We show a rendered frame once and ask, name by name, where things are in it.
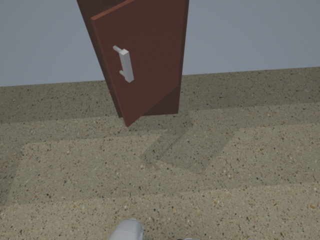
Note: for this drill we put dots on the left robot thigh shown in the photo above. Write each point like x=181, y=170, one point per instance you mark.
x=128, y=229

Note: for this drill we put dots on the cupboard door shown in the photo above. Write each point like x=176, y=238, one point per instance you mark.
x=151, y=31

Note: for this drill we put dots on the handle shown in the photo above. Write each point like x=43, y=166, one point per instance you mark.
x=126, y=64

